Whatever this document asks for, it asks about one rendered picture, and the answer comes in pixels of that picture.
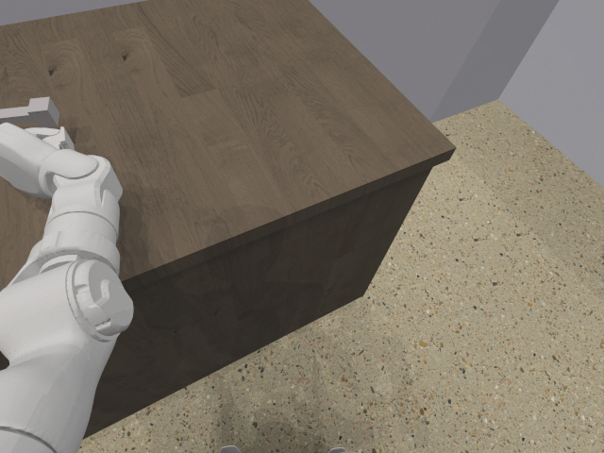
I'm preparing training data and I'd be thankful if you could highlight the left robot upper arm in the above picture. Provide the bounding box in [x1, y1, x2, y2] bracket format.
[0, 259, 134, 453]

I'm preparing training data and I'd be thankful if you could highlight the counter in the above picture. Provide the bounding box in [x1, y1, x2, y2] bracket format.
[0, 0, 457, 440]

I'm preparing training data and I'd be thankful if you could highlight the robot left forearm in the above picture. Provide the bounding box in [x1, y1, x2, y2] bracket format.
[0, 149, 123, 358]

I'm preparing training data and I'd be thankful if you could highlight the tap lever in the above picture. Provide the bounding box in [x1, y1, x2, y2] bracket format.
[0, 96, 59, 128]

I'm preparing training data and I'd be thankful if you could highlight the left robot hand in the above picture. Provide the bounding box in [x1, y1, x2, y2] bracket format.
[0, 123, 75, 199]

